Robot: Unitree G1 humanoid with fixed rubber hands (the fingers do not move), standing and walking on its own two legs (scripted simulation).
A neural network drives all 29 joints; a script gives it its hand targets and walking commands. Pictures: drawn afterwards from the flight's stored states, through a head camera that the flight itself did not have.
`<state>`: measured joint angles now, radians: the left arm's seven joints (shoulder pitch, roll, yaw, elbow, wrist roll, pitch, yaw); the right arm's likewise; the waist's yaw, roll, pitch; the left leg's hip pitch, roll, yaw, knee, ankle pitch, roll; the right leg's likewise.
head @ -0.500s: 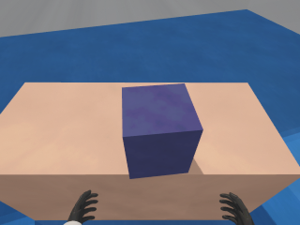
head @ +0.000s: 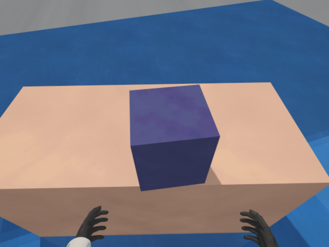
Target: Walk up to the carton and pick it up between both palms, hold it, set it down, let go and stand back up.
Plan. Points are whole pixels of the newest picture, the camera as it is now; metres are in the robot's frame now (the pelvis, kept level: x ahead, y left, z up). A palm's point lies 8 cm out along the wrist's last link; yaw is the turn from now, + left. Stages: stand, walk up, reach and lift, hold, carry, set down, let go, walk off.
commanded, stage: let go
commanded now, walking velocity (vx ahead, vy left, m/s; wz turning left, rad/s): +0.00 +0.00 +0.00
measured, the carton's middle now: (169, 139) +0.43 +0.02 -0.02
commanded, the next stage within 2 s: stand in 0.18 s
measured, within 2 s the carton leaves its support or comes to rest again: neither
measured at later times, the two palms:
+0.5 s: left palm out of the picture +0.14 +0.30 -0.08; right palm out of the picture +0.12 -0.30 -0.10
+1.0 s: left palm out of the picture +0.11 +0.30 -0.10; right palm out of the picture +0.09 -0.29 -0.11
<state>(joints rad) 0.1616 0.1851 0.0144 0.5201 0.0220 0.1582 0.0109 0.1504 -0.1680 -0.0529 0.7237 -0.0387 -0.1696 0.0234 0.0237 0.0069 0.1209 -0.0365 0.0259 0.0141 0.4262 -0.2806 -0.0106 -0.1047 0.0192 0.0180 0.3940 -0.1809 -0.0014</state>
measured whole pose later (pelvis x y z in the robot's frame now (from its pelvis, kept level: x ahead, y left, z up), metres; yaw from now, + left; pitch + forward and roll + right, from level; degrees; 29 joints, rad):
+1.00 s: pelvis +0.00 +0.00 +0.00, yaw +0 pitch -3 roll +0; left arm 0.11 0.37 -0.02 0.98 0.02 -0.03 0.00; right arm 0.18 -0.36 -0.01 0.95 -0.02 -0.01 0.00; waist 0.00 0.00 0.04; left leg -0.09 0.00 0.01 0.42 -0.27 0.00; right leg -0.18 0.00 0.02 0.43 -0.19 0.01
